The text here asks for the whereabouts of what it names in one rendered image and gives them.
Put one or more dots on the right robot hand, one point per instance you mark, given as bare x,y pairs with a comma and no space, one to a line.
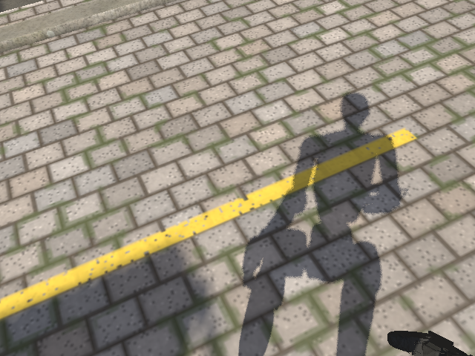
423,344

